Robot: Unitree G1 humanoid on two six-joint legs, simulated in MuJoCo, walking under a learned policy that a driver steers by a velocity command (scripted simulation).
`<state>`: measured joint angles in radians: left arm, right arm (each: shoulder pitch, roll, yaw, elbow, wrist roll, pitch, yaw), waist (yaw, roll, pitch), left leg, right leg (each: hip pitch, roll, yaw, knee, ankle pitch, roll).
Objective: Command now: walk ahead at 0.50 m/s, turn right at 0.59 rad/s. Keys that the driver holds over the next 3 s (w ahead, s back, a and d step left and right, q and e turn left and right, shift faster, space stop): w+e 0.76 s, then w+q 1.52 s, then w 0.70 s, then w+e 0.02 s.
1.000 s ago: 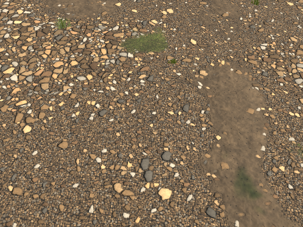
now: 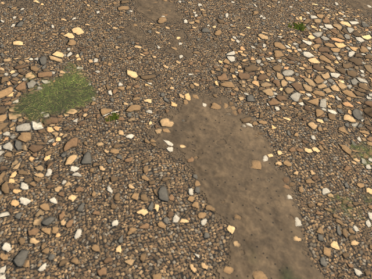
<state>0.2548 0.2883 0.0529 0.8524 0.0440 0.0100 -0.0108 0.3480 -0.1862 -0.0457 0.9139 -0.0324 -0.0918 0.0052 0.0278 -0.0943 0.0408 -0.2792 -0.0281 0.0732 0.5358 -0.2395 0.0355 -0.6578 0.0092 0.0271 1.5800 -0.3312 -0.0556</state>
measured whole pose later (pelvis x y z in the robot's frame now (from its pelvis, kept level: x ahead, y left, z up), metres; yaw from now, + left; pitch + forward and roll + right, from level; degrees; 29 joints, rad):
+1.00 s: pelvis +0.50 -0.08 +0.01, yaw -28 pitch +0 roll +0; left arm 0.27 0.29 0.05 0.83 0.04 -0.06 -0.02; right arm 0.28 -0.26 -0.04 0.81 -0.02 -0.06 0.02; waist 0.00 -0.03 0.04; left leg -0.26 -0.06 -0.01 0.43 -0.18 0.06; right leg -0.39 0.03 0.04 1.08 -0.34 -0.06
